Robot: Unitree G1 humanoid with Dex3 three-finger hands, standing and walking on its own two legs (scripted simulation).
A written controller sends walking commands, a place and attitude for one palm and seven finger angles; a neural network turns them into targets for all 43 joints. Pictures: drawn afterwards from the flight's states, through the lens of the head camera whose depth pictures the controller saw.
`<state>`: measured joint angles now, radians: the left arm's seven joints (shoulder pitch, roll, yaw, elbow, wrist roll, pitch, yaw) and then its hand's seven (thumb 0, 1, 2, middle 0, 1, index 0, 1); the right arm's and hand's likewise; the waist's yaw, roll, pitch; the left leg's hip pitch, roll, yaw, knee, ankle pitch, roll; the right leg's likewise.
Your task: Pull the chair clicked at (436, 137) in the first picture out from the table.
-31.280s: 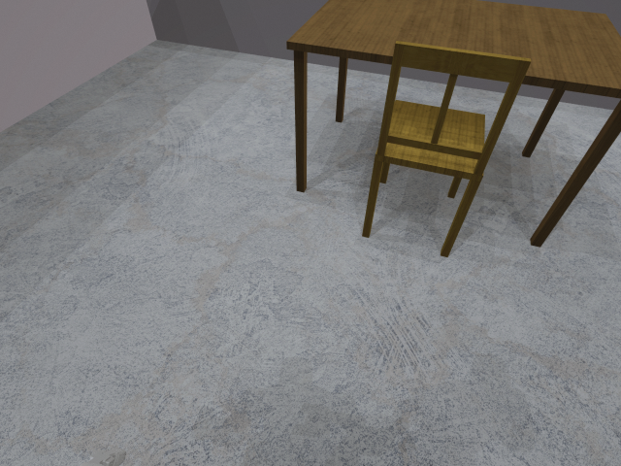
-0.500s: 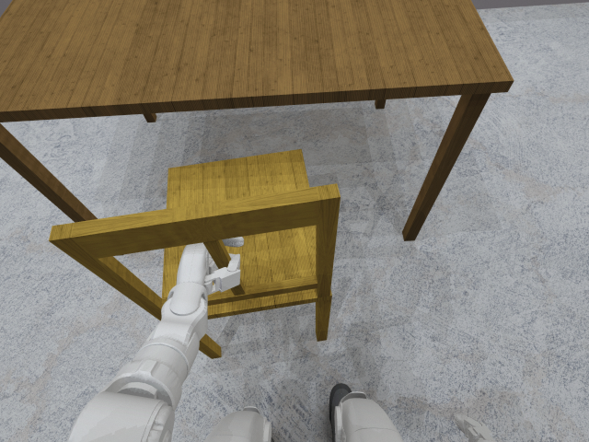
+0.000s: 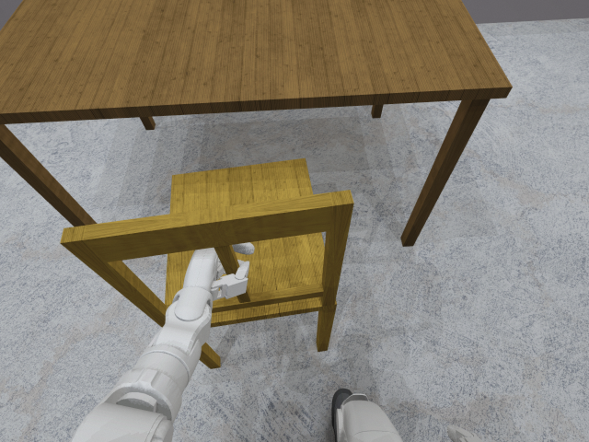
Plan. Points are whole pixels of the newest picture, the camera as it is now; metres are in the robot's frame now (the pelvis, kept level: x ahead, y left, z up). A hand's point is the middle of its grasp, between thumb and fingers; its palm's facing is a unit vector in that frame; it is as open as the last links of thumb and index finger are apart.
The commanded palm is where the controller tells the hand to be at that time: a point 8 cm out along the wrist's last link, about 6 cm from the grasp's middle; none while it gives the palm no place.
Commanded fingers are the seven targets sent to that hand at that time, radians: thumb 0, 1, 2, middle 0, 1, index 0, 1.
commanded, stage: step backward, pulling the chair out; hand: left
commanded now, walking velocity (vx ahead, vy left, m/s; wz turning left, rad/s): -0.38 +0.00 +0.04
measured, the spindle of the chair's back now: (234, 274) +0.38 +0.10 -0.10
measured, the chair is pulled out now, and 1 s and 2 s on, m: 0.19 0.19 0.20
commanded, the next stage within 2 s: none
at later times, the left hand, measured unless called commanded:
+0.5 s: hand (239, 279) +0.35 +0.08 -0.05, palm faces -0.14 -0.97 -0.20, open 5.3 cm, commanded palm +0.34 +0.14 -0.05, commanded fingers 0.00 0.90 0.90 -0.50 -1.45 -0.50 -1.45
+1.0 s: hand (238, 280) +0.35 +0.09 -0.05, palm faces -0.16 -0.97 -0.19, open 5.3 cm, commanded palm +0.35 +0.14 -0.04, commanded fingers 0.00 0.90 0.90 -0.50 -1.45 -0.50 -1.45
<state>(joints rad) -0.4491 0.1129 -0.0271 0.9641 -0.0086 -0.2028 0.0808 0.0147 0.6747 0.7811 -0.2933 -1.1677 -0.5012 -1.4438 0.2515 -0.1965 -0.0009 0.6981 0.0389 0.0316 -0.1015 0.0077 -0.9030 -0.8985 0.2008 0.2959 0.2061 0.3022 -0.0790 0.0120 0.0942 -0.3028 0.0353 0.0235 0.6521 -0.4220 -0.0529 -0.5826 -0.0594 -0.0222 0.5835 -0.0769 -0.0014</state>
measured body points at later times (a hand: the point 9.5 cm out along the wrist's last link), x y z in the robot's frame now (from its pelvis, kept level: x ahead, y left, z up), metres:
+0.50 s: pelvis -0.01 +0.01 +0.00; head +0.08 -0.01 +0.44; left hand +0.35 +0.14 -0.04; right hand +0.06 -0.26 -0.13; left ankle -0.05 +0.15 -0.72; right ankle +0.13 -0.12 -0.72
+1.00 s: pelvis -0.01 +0.01 +0.01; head +0.08 +0.00 +0.45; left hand +0.35 +0.14 -0.04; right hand +0.07 -0.25 -0.13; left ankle -0.05 +0.15 -0.72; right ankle +0.13 -0.12 -0.72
